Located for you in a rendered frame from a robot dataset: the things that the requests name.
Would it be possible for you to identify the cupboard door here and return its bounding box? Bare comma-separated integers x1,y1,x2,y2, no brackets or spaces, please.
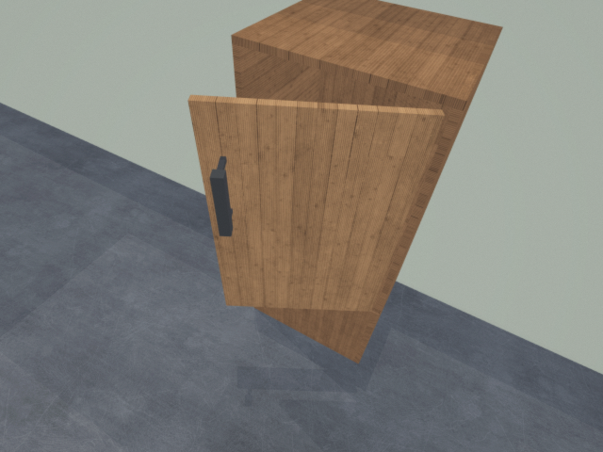
188,95,445,312

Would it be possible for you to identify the handle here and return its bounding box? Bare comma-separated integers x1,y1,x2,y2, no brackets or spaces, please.
210,156,233,236

